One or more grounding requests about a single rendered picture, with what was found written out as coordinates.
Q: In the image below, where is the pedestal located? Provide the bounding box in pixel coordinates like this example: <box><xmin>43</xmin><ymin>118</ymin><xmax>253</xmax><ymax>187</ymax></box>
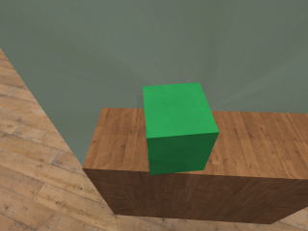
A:
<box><xmin>82</xmin><ymin>107</ymin><xmax>308</xmax><ymax>225</ymax></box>

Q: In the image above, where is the carton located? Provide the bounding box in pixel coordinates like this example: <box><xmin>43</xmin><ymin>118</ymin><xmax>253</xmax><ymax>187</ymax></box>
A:
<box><xmin>142</xmin><ymin>82</ymin><xmax>219</xmax><ymax>175</ymax></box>

